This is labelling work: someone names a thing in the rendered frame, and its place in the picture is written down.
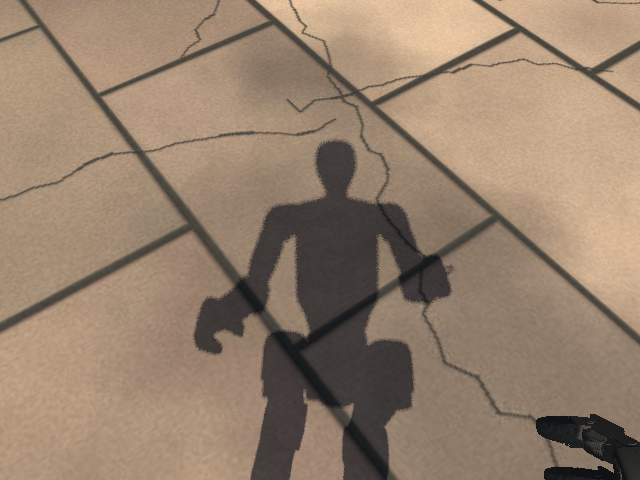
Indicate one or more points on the robot right hand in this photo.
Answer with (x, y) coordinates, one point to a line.
(598, 437)

